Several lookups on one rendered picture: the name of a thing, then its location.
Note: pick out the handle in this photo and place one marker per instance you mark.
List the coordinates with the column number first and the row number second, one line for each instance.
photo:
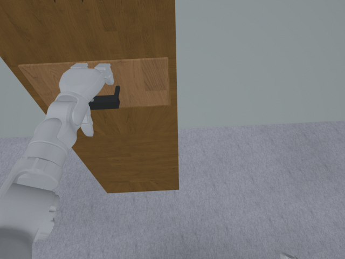
column 106, row 102

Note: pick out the robot left forearm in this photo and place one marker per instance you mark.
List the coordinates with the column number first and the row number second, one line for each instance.
column 42, row 163

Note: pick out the robot left upper arm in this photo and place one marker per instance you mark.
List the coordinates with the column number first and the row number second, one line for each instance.
column 27, row 214

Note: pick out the drawer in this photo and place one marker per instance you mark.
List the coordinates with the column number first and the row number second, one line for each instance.
column 143, row 82

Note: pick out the cabinet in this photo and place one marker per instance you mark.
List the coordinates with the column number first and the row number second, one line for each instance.
column 133, row 149

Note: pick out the left robot hand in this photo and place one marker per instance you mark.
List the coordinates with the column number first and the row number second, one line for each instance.
column 86, row 83

